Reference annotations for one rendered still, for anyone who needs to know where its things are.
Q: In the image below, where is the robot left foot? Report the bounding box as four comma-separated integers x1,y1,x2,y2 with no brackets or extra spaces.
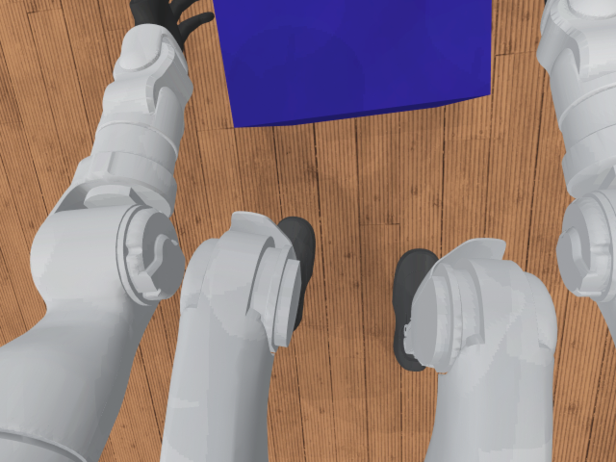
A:
277,217,316,332

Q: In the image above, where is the robot foot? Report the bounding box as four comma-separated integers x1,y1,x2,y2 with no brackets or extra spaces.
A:
277,217,316,332
392,248,439,372

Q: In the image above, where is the robot left upper arm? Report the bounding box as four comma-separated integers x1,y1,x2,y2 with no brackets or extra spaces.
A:
0,204,186,462

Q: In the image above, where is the robot right upper arm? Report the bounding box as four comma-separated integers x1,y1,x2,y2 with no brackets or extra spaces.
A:
556,189,616,347

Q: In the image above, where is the robot left hand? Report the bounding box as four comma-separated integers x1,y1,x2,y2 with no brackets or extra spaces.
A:
129,0,215,52

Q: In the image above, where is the robot right foot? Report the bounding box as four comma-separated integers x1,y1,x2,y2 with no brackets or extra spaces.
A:
392,248,439,372

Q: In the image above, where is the carton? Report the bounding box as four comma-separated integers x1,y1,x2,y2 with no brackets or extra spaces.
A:
213,0,492,128

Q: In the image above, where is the robot right forearm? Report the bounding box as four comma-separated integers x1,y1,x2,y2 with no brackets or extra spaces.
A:
536,0,616,199

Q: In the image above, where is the robot left forearm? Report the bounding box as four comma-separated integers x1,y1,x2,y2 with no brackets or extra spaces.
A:
30,24,193,285

